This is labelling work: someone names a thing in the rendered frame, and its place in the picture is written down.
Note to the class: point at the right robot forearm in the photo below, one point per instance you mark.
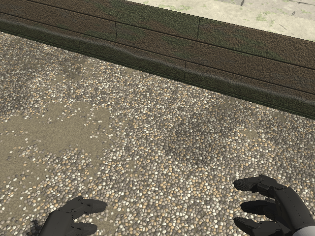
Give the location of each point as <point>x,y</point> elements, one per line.
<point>305,231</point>

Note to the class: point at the left robot hand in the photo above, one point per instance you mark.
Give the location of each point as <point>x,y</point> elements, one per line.
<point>61,222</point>

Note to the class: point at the right robot hand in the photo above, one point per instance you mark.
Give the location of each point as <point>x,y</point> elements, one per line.
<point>288,212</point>

